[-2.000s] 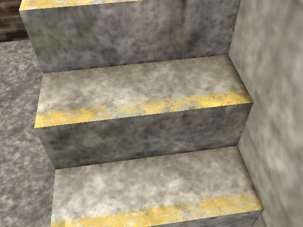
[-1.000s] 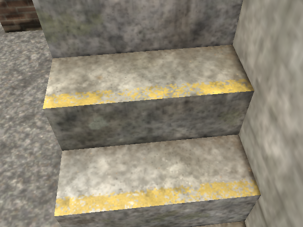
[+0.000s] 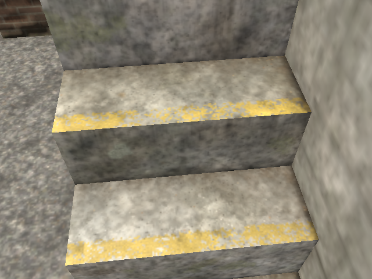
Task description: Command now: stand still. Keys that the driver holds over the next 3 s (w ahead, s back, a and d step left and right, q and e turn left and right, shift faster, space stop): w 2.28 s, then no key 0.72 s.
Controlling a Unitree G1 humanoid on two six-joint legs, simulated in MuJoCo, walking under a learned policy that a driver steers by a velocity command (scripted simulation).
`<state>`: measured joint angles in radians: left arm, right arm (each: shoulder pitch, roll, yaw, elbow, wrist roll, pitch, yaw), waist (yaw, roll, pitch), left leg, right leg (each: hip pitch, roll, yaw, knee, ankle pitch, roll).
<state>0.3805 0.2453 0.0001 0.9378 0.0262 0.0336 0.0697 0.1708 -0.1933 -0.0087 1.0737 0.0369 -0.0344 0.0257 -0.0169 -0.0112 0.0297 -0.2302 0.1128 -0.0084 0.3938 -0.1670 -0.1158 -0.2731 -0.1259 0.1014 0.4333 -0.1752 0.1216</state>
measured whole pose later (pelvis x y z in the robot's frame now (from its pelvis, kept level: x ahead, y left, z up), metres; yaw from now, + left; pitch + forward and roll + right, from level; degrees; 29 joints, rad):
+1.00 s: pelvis +0.00 +0.00 +0.00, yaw +0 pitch +0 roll +1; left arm 0.39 0.25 0.01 0.95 0.02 0.02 0.06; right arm 0.18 -0.20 0.00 1.07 0.04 -0.04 0.03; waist -0.02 -0.01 0.03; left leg -0.22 0.11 0.00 0.37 -0.16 -0.12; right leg -0.26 -0.13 0.11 0.41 -0.17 0.13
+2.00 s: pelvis +0.01 +0.00 +0.00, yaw +0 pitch +0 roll +1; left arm 0.40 0.25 0.01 0.95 0.03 0.03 0.06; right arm 0.20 -0.20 0.00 1.08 0.04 -0.04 0.04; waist -0.02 -0.01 0.03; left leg -0.21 0.11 0.00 0.36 -0.16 -0.12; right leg -0.26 -0.13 0.11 0.41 -0.17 0.13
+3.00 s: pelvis +0.02 +0.01 +0.00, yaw +0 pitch +0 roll +1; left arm 0.39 0.28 0.01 0.95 0.03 0.03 0.06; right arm 0.23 -0.22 0.01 1.07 0.03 -0.04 0.04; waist -0.02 0.00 0.02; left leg -0.17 0.10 0.00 0.33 -0.16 -0.12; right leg -0.22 -0.14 0.12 0.37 -0.17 0.14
